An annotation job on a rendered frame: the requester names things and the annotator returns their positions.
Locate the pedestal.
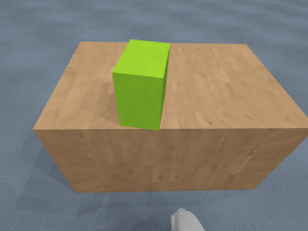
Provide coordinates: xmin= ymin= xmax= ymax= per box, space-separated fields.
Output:
xmin=33 ymin=41 xmax=308 ymax=193

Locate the right robot thigh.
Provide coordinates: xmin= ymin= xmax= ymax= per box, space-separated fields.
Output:
xmin=170 ymin=211 xmax=205 ymax=231

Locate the carton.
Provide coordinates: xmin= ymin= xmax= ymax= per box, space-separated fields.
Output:
xmin=112 ymin=39 xmax=170 ymax=131

